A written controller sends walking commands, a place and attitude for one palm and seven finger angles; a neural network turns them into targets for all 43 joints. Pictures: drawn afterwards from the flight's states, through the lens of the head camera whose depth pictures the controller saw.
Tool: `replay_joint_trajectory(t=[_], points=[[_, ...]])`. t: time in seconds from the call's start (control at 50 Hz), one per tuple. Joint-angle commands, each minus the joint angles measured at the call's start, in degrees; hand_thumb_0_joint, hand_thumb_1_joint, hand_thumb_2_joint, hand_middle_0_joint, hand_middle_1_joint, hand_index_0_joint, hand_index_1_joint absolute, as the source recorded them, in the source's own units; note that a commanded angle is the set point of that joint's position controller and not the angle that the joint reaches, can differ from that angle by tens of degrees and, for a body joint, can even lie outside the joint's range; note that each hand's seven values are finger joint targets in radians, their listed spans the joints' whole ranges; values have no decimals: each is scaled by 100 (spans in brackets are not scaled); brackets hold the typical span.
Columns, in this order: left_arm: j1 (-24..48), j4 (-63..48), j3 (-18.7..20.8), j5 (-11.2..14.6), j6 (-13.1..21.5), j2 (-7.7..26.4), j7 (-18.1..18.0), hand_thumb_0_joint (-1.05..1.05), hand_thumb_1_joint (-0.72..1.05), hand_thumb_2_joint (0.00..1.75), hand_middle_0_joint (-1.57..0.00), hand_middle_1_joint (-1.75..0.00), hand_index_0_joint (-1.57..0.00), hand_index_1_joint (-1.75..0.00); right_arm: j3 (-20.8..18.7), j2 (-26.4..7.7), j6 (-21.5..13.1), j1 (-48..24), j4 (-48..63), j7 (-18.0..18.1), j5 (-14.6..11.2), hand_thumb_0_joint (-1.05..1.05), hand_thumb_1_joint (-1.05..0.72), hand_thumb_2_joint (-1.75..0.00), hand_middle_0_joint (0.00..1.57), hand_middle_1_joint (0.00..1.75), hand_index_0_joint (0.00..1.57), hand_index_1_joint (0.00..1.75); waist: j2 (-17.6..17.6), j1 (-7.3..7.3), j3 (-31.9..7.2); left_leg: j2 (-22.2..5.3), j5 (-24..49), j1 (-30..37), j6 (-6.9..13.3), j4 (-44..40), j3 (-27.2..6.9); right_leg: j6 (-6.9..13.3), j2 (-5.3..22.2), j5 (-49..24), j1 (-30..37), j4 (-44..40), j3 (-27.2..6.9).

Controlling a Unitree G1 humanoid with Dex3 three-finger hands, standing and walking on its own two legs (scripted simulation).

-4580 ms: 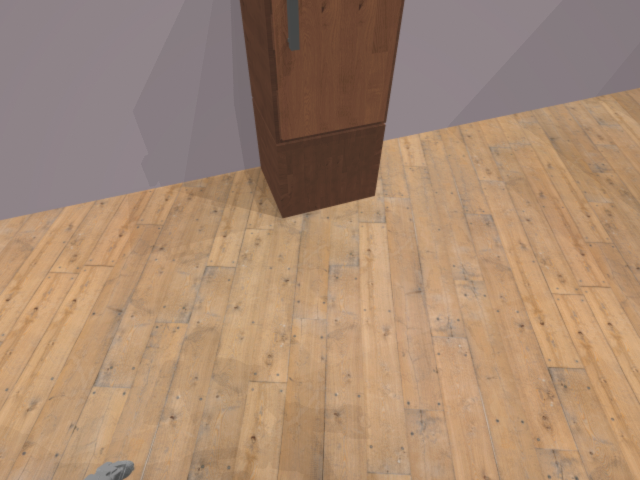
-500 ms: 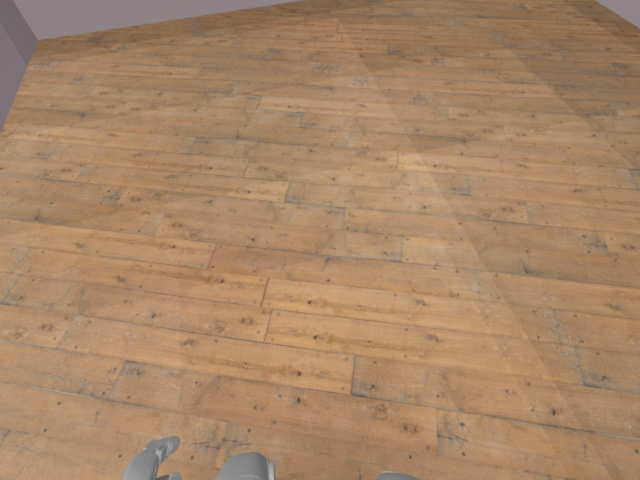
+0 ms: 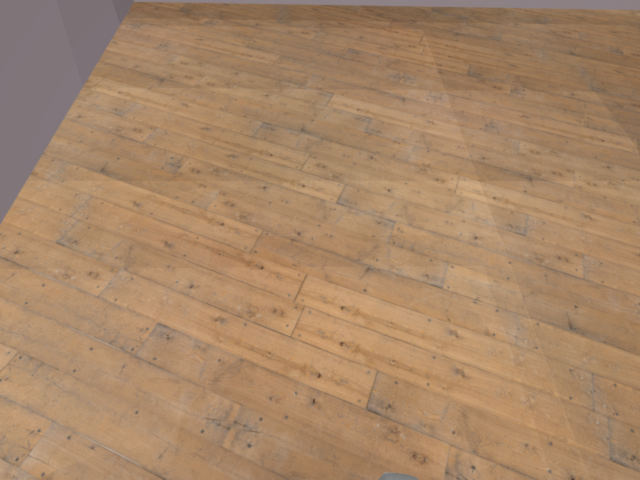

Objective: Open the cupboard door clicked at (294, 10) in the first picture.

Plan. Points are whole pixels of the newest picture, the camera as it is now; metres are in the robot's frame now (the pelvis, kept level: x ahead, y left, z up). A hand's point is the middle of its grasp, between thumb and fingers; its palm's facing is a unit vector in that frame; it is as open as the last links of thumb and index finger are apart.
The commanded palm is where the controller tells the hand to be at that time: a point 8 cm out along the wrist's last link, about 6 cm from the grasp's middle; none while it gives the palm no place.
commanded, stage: turn to face it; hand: left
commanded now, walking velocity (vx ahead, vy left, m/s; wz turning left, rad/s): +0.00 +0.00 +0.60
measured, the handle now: out of the picture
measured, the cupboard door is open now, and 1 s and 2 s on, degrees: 0 0 0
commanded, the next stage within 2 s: none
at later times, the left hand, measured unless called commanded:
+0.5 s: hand out of the picture -0.05 +0.18 -0.18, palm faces +0.36 -0.91 -0.22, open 7.4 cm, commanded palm none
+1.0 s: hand out of the picture -0.04 +0.23 -0.15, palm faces +0.57 -0.78 -0.28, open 7.4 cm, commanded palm none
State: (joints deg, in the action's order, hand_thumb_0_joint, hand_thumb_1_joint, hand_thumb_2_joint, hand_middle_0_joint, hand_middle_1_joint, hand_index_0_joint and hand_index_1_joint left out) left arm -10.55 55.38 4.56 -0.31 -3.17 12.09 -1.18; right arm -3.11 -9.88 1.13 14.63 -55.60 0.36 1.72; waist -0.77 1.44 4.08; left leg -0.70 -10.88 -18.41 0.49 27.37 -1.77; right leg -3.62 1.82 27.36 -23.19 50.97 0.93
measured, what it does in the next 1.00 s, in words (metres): steps on the spot, turning left: right foot, then left foot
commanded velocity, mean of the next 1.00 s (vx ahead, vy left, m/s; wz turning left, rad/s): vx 0.00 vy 0.00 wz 0.60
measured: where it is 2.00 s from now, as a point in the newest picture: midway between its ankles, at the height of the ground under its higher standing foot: outside the picture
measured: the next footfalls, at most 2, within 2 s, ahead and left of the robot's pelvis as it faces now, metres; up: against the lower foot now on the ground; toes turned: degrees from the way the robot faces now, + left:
right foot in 0.12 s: +0.03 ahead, -0.15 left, +0.00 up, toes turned +3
left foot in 0.54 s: -0.05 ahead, +0.10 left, +0.00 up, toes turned +28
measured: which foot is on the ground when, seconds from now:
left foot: down 0.00-0.12, up 0.14-0.52, down 0.54-1.00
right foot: up 0.00-0.10, down 0.12-0.54, up 0.56-1.00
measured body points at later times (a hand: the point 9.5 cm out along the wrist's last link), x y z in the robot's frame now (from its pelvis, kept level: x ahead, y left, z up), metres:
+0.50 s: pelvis -0.04 -0.02 -0.01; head +0.00 +0.00 +0.44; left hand -0.07 +0.23 -0.16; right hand +0.16 -0.24 -0.14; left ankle -0.09 +0.09 -0.72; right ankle -0.01 -0.15 -0.74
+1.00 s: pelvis -0.04 -0.02 +0.00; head +0.00 -0.01 +0.44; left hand -0.08 +0.27 -0.13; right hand +0.14 -0.21 -0.15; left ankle -0.09 +0.08 -0.74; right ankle +0.04 -0.14 -0.72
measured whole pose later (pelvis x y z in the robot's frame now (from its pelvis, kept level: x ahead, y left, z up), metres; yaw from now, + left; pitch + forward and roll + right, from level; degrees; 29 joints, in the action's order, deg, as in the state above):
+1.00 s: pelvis -0.04 -0.02 +0.00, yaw +36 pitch +1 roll +0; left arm -6.1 49.5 3.4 -0.1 -2.9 13.6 -1.1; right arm -3.9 -12.5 2.5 14.2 -53.7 -0.6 1.6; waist -1.2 2.7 3.4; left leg 3.9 -13.2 -16.6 1.1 28.9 -7.2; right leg -5.2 1.7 22.6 -20.2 41.2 -0.1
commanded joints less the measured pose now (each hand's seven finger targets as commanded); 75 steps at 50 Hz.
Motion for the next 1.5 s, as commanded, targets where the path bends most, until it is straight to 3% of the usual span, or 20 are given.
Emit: replay_joint_trajectory(t=[0.0, 0.06, 0.1, 0.12, 0.22, 0.4, 0.46, 0.48, 0.52, 0.54, 0.66, 0.96, 1.0, 1.02, 1.04, 1.12, 1.38, 1.44, 1.46, 1.48], points=[[77, -611, 32, 46, 240, 219, -11, 0, 90, 90, -20, -30, -20, -30, -360, -1337, 1, 106, 384, 59, -25, 0, -90, -90, 20, 30, 20, 30, -980, 63, -1072, -1194, 2559, 1050, 888, -381, -1600, -3, -157, -179, 252, -1094, 59], [-655, -431, 111, 34, 289, 515, -49, 0, 90, 90, -20, -30, -20, -30, -404, -1259, 60, -285, 575, -1, -91, 0, -90, -90, 20, 30, 20, 30, -499, -309, -1175, -649, 1112, -128, 349, 63, -1385, 60, 33, -1538, 1886, -2982, 79], [-664, -540, 249, -110, 325, 1471, -110, 0, 90, 90, -20, -30, -20, -30, -319, -732, 79, -429, 864, -47, -90, 0, -90, -90, 20, 30, 20, 30, 1987, -435, -852, 426, -2230, -1908, -369, 2467, 46, 1039, 2615, -1993, 2212, -3743, -2254], [-494, -625, 192, -85, 305, 1362, -123, 0, 90, 90, -20, -30, -20, -30, -372, -974, 114, -552, 852, -60, -40, 0, -90, -90, 20, 30, 20, 30, 1307, -381, -666, 94, -2203, -1695, -272, 3417, -245, 1265, 2681, -1979, 1469, -3653, -1890], [157, -781, 17, -113, 357, 843, -97, 0, 90, 90, -20, -30, -20, -30, -331, -810, 234, -338, 530, -203, -41, 0, -90, -90, 20, 30, 20, 30, 1104, 29, 61, -183, -1078, -1565, -462, 4068, 230, 864, 1588, -2674, 1014, -3277, -73], [-510, -639, 115, -167, 300, 1288, -66, 0, 90, 90, -20, -30, -20, -30, -196, -808, 171, -1205, 918, -240, -107, 0, -90, -90, 20, 30, 20, 30, 1285, -447, -315, -155, -1525, -713, -431, 1897, 770, 1069, 2006, -3504, 1708, -2831, 217], [-432, -647, 168, -127, 265, 1340, -41, 0, 90, 90, -20, -30, -20, -30, -197, -890, 82, -772, 855, -211, -105, 0, -90, -90, 20, 30, 20, 30, 1195, -261, -781, -59, -817, 51, -334, 560, 936, 769, 1910, -3778, 1866, -2108, 617], [-394, -654, 169, -73, 239, 1288, -27, 0, 90, 90, -20, -30, -20, -30, -236, -1071, 34, -461, 786, -209, -96, 0, -90, -90, 20, 30, 20, 30, 793, -74, -997, -103, 3, 818, -268, -263, 803, 507, 1770, -3488, 1511, -1462, 834], [-115, -1056, 4, -36, 203, 637, 34, 0, 90, 90, -20, -30, -20, -30, -518, -2201, -43, 309, 673, -123, -102, 0, -90, -90, 20, 30, 20, 30, -1973, 371, -1340, -2373, 4089, 2475, 871, -557, -2111, -257, 579, 1133, -1189, 886, 782], [116, -1096, 20, -83, 134, 806, 2, 0, 90, 90, -20, -30, -20, -30, -494, -2130, 3, 512, 541, -101, -105, 0, -90, -90, 20, 30, 20, 30, -1210, 401, -1345, -2495, 4142, 2273, 1199, -356, -1682, -145, 669, 1012, -1196, 1419, 254], [-15, -740, 92, -72, 130, 757, 73, 0, 90, 90, -20, -30, -20, -30, -275, -1476, -97, -370, 754, 32, -87, 0, -90, -90, 20, 30, 20, 30, -700, -48, -766, -1191, 2962, 1439, 686, -593, -866, -240, 473, -589, -1058, 1659, -31], [-8, -970, 28, 41, 222, 669, -41, 0, 90, 90, -20, -30, -20, -30, -401, -1520, 31, -331, 696, -10, -48, 0, -90, -90, 20, 30, 20, 30, -844, -148, -818, -846, 1994, 482, 764, -237, -2093, -87, -124, -855, 888, -1771, -34], [-357, -921, 112, -12, 353, 1097, -90, 0, 90, 90, -20, -30, -20, -30, -355, -1164, 22, -230, 725, -53, -143, 0, -90, -90, 20, 30, 20, 30, 224, -324, -1061, -299, 575, -729, 190, 669, -1649, 113, 741, -1694, 2546, -3339, -732], [-409, -948, 218, -100, 380, 1638, -134, 0, 90, 90, -20, -30, -20, -30, -290, -788, 9, -150, 870, -60, -148, 0, -90, -90, 20, 30, 20, 30, 1894, -357, -1037, 557, -1973, -1786, -308, 2082, -360, 763, 2412, -2357, 2945, -3563, -2290], [-412, -1003, 159, -63, 335, 1601, -137, 0, 90, 90, -20, -30, -20, -30, -365, -1100, 49, -259, 887, -46, -75, 0, -90, -90, 20, 30, 20, 30, 1440, -355, -921, 331, -2402, -1582, -296, 3205, -362, 1204, 2797, -2630, 2027, -3505, -2214], [506, -1157, -19, -50, 355, 890, -98, 0, 90, 90, -20, -30, -20, -30, -375, -999, 222, -38, 526, -194, -36, 0, -90, -90, 20, 30, 20, 30, 978, 118, -134, -80, -1068, -1451, -429, 4360, -77, 874, 1637, -2320, 1113, -3416, -484], [-486, -741, 141, -152, 288, 1326, -65, 0, 90, 90, -20, -30, -20, -30, -169, -823, 140, -927, 795, -227, -116, 0, -90, -90, 20, 30, 20, 30, 1408, -396, -440, -129, -1431, -513, -410, 1663, 782, 1018, 2000, -3882, 1842, -2667, 426], [-422, -702, 169, -75, 233, 1320, -28, 0, 90, 90, -20, -30, -20, -30, -217, -1042, 51, -339, 687, -207, -90, 0, -90, -90, 20, 30, 20, 30, 924, -68, -836, -45, -109, 719, -277, -40, 842, 546, 1815, -3511, 1516, -1573, 932], [-471, -775, 143, -35, 210, 1115, -3, 0, 90, 90, -20, -30, -20, -30, -340, -1530, -14, 48, 617, -187, -66, 0, -90, -90, 20, 30, 20, 30, -215, 166, -1177, -737, 1004, 1826, 35, -499, -147, 202, 1430, -2409, 530, -415, 1093], [-220, -1054, 20, -8, 201, 695, 40, 0, 90, 90, -20, -30, -20, -30, -502, -2168, -41, 420, 592, -143, -77, 0, -90, -90, 20, 30, 20, 30, -1909, 387, -1164, -2237, 3493, 2325, 819, -635, -2145, -237, 616, 1097, -1077, 835, 975]])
